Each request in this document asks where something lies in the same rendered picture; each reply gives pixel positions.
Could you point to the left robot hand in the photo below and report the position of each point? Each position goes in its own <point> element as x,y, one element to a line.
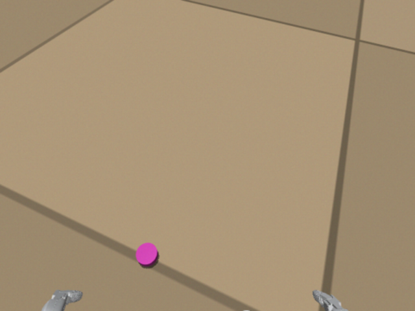
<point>61,298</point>

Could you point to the right robot hand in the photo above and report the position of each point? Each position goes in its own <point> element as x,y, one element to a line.
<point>330,303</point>

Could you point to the tin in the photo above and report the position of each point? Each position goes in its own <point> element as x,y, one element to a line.
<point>147,254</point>

